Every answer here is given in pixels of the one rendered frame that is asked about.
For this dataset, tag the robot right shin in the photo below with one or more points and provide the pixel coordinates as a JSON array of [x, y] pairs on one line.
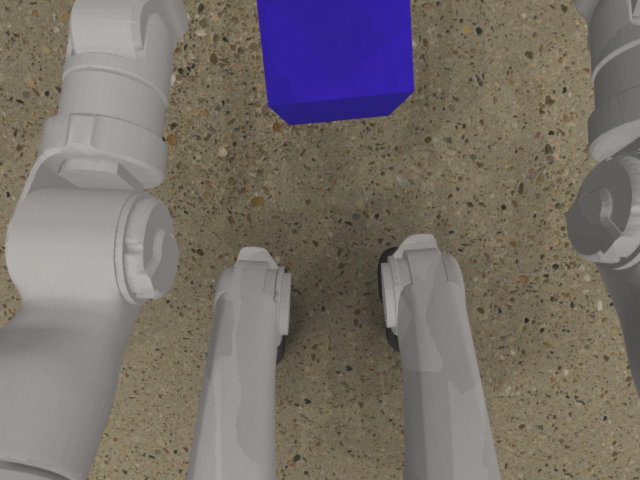
[[422, 241]]

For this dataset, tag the robot left forearm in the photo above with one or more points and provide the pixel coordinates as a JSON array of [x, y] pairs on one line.
[[116, 82]]

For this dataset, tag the robot right upper arm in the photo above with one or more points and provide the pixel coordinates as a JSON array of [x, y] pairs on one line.
[[603, 226]]

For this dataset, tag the robot left upper arm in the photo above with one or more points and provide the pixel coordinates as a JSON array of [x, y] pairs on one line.
[[84, 260]]

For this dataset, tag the carton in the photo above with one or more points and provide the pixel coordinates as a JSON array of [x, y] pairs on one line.
[[331, 60]]

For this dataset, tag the robot right foot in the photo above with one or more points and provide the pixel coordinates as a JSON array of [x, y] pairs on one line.
[[392, 339]]

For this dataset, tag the robot right forearm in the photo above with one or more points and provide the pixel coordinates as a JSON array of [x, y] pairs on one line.
[[614, 44]]

